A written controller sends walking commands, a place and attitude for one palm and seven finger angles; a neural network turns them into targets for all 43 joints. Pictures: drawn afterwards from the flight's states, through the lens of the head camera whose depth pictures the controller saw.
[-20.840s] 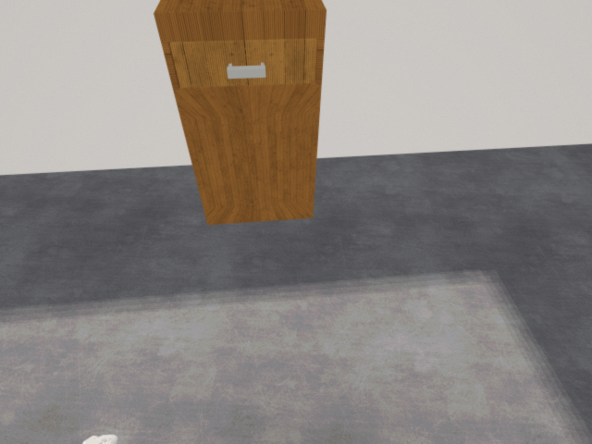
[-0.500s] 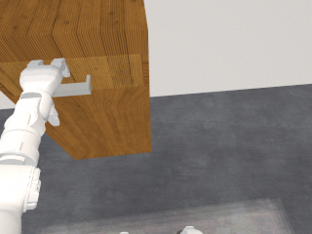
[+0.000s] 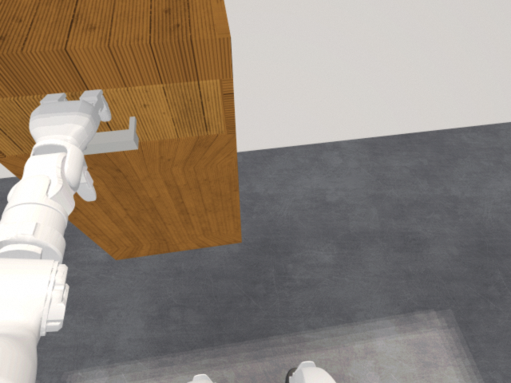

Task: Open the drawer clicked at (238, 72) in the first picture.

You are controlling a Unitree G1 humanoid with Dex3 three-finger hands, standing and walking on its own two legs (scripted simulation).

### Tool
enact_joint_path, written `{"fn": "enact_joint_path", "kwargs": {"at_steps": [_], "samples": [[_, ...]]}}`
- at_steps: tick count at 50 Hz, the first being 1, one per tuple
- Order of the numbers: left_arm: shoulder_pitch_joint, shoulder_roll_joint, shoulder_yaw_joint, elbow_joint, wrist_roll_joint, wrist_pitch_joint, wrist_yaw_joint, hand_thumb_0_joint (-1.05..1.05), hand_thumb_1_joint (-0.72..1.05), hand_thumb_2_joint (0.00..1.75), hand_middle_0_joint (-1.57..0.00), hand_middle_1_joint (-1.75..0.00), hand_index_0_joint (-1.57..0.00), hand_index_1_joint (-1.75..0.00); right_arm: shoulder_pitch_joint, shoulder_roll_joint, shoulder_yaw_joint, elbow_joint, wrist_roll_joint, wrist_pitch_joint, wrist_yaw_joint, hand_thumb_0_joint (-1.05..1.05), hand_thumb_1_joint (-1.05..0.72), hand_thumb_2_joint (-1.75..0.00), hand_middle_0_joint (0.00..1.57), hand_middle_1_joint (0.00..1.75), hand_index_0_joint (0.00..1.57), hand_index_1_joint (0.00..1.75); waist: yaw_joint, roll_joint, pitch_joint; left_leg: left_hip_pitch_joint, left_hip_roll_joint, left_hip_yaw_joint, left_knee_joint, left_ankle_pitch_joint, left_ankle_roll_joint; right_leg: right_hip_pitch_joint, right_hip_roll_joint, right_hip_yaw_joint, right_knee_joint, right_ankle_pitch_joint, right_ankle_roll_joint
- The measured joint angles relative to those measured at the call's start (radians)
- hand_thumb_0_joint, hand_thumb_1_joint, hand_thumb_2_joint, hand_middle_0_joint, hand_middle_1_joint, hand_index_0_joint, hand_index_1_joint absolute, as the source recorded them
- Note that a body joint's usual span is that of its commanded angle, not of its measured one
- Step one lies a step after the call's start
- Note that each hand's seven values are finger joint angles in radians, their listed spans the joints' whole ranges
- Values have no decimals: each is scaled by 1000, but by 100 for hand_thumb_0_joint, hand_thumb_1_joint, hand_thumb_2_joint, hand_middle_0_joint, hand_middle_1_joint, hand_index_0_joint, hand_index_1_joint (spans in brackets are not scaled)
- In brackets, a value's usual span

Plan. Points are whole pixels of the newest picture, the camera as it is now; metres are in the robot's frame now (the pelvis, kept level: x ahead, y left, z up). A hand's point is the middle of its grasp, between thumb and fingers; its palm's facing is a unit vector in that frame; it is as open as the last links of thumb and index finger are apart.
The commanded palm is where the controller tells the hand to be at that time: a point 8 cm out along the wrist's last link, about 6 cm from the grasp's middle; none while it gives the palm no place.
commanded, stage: lower the fingers behind the handle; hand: left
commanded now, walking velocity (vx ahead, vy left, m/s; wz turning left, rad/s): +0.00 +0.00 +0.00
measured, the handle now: (104, 133) +0.56 +0.26 +0.00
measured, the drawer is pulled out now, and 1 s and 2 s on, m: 0.00 0.00 0.00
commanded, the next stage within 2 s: lift the fingers back up to retry in 1.40 s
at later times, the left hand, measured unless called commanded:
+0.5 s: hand (87, 158) +0.48 +0.27 +0.03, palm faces -0.05 +0.00 -1.00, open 13.7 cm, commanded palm +0.47 +0.26 +0.07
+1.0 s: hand (89, 155) +0.49 +0.27 +0.02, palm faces -0.03 +0.01 -1.00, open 13.5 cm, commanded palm +0.47 +0.26 +0.03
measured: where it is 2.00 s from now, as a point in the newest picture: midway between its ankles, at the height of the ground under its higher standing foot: outside the picture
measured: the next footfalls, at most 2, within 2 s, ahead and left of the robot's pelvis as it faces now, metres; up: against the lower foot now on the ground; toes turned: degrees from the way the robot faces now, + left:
none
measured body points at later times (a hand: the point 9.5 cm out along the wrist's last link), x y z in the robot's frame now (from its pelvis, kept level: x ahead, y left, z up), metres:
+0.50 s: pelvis -0.01 +0.00 -0.01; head +0.11 +0.00 +0.42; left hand +0.48 +0.26 +0.08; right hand +0.01 -0.29 -0.13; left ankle -0.02 +0.11 -0.71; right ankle +0.01 -0.15 -0.71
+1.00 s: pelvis -0.03 +0.00 -0.03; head +0.10 +0.00 +0.40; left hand +0.49 +0.26 +0.08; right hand -0.03 -0.28 -0.15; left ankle -0.02 +0.11 -0.71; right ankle +0.01 -0.15 -0.71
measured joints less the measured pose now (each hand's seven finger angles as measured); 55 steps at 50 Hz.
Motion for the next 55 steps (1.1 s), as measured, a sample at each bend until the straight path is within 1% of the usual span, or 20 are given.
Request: {"fn": "enact_joint_path", "kwargs": {"at_steps": [6,10,15,25,28,38,44,55], "samples": [[23,-10,13,-12,3,-14,22,0,-49,30,-32,-120,-32,-120,8,-2,-7,13,-7,1,5,1,-91,-90,20,30,21,30,-1,1,-6,-21,2,0,18,-8,0,-20,2,1,16,-6,0],[36,-17,18,-14,5,-9,46,0,-49,30,-32,-120,-32,-120,2,-6,-11,20,-10,3,10,1,-91,-90,20,30,21,30,0,1,-10,-32,4,-2,30,-13,-1,-31,3,0,27,-11,-1],[23,-13,10,16,12,8,57,0,-49,30,-32,-120,-32,-120,-16,-8,-8,18,-9,-2,9,1,-91,-90,20,30,21,30,-5,-2,-6,-49,3,-7,43,-14,-2,-46,2,-4,40,-14,-2],[-20,2,0,45,10,-3,68,0,-49,30,-33,-122,-33,-123,-35,-12,1,7,-9,-9,2,0,-91,-90,20,30,21,30,-8,-9,-13,-97,2,-17,78,-21,-3,-91,0,-11,75,-24,-4],[-39,4,-13,56,11,5,73,0,-49,30,-33,-122,-34,-126,-33,-12,1,1,-8,-10,1,0,-91,-90,20,30,21,30,-8,-9,-15,-115,1,-19,92,-24,-3,-107,0,-13,88,-27,-4],[-95,14,-38,85,6,33,66,0,-49,30,-32,-121,-34,-134,-17,-9,13,-9,-3,-9,-1,0,-91,-90,20,30,21,30,-16,-9,-18,-164,0,-22,131,-30,-1,-156,-2,-12,126,-32,-3],[-107,31,-29,82,-2,30,50,0,-49,30,-32,-120,-33,-136,-4,-9,20,-16,0,-8,-3,0,-91,-90,20,30,21,30,-22,-8,-21,-198,1,-19,161,-35,0,-192,-1,-7,155,-35,-3],[-138,55,-29,75,-5,32,48,0,-49,30,-32,-120,-30,-139,-1,-15,29,-31,7,-9,-7,0,-91,-90,20,30,21,30,-32,-8,-22,-272,1,-17,226,-45,4,-266,-1,-2,217,-41,0]]}}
